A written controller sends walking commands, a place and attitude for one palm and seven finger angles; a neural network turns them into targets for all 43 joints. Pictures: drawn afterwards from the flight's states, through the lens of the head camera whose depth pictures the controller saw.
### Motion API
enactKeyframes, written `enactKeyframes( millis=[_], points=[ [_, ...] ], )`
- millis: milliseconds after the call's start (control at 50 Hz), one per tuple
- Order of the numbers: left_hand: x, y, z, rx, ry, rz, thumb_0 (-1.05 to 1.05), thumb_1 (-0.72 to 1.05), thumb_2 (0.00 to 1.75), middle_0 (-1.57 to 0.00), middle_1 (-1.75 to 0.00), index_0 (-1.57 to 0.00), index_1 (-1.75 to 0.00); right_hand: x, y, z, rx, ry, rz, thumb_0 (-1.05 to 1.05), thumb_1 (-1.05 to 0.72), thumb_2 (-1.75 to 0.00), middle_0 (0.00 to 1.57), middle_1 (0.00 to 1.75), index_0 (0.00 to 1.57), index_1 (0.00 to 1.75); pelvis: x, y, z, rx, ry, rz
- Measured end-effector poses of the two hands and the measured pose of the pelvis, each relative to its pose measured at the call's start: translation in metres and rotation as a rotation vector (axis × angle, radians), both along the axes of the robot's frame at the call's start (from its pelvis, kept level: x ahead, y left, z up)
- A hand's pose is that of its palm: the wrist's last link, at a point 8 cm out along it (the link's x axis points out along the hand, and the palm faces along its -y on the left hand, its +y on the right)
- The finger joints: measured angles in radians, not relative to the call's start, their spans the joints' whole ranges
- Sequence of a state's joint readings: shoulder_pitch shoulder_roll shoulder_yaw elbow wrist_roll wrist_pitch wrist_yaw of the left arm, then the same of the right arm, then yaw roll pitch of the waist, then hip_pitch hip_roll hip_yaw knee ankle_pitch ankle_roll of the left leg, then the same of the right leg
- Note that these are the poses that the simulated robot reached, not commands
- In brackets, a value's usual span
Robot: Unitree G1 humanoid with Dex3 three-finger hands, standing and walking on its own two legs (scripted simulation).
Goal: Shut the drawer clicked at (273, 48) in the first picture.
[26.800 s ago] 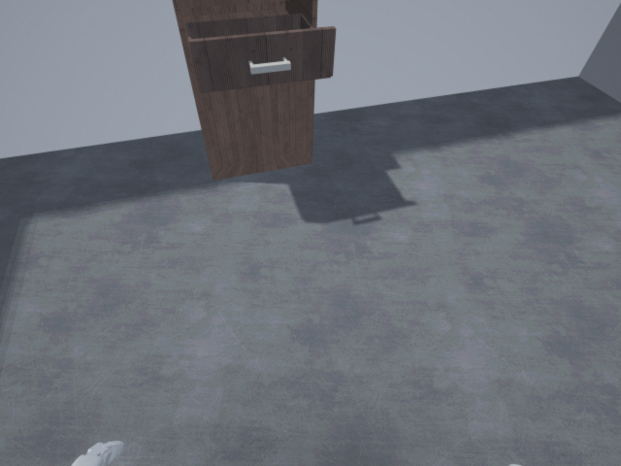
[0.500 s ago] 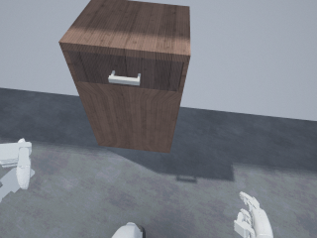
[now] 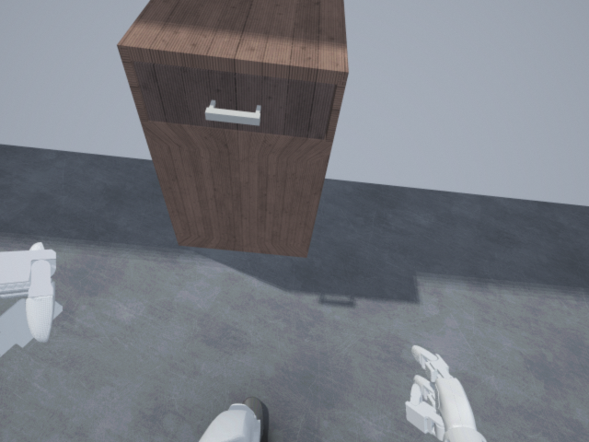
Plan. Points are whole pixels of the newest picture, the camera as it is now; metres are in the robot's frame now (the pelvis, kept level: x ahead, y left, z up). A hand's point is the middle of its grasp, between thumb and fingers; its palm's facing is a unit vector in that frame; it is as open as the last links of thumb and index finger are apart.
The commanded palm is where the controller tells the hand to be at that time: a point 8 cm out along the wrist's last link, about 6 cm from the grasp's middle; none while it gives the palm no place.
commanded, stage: stop stepping back and stand still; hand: left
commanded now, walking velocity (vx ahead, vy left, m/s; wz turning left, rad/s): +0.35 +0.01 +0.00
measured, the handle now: (234, 111) +0.82 +0.20 -0.07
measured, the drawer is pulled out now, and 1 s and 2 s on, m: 0.00 0.00 0.00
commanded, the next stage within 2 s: let the arm hang, fingers relaxed in 0.82 s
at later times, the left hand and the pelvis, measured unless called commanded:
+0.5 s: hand out of the picture +0.14 +0.24 +0.19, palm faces +0.38 -0.81 -0.45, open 3.2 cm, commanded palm +0.10 +0.27 +0.19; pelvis -0.04 +0.00 +0.01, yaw -1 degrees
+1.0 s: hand (33, 360) +0.18 +0.29 +0.08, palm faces +0.24 -0.83 -0.51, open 3.2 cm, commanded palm none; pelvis -0.03 +0.03 +0.01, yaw +1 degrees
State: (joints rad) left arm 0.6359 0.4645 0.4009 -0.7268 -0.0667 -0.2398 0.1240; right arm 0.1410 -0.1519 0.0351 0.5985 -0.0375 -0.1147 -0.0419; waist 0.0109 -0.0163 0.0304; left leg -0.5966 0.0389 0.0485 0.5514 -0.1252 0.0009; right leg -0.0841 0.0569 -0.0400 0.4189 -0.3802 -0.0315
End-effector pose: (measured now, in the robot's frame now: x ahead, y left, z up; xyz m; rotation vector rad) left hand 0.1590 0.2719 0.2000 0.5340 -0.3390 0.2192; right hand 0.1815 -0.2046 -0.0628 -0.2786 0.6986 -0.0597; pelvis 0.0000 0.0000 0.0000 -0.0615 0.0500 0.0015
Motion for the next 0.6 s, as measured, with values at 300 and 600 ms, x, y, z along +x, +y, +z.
enactKeyframes(
  millis=[300, 600],
  points=[
    [-0.019, 0.006, -0.008, -0.047, 0.061, 0.065, 0.02, 0.89, 0.90, -1.40, -1.60, -1.41, -1.59, -0.099, -0.034, 0.002, 0.004, 0.023, -0.190, 0.01, -0.91, -0.90, 0.20, 0.30, 0.20, 0.29, -0.030, 0.000, 0.010, 0.053, -0.080, -0.027],
    [-0.051, 0.021, -0.006, -0.063, -0.033, 0.163, 0.01, 0.89, 0.90, -1.41, -1.60, -1.41, -1.59, -0.101, -0.044, -0.006, -0.058, 0.028, -0.179, 0.01, -0.91, -0.90, 0.20, 0.30, 0.20, 0.29, -0.041, 0.009, 0.004, 0.072, -0.050, -0.004]
  ],
)
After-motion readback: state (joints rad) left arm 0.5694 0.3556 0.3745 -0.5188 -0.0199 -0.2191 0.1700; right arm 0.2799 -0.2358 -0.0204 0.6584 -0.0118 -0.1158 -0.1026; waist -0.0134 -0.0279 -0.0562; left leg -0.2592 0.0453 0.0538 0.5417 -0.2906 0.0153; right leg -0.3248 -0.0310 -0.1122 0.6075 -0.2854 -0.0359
